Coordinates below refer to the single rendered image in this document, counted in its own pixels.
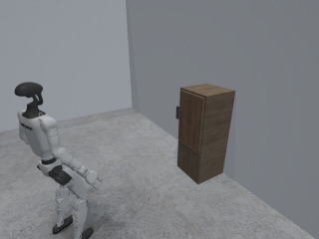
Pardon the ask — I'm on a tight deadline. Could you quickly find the handle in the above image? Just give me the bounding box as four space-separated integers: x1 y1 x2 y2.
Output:
175 106 182 120

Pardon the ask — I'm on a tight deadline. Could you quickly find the robot right upper arm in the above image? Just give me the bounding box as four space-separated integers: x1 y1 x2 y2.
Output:
39 117 64 159

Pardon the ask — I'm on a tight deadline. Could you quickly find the robot right forearm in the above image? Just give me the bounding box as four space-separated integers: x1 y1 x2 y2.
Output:
57 148 89 177

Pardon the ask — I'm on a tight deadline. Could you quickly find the robot left upper arm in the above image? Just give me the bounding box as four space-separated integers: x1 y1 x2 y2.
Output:
17 110 28 141

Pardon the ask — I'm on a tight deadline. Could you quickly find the right robot shin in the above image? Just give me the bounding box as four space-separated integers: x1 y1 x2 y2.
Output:
72 199 88 239

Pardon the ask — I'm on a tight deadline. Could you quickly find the humanoid robot head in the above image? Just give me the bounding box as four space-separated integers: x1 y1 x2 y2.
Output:
14 82 46 120

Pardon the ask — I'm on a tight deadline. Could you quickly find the robot right hand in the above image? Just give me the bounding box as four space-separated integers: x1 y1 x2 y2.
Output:
84 170 104 190

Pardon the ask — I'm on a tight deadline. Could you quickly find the cupboard door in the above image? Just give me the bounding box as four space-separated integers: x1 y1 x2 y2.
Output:
178 90 205 152

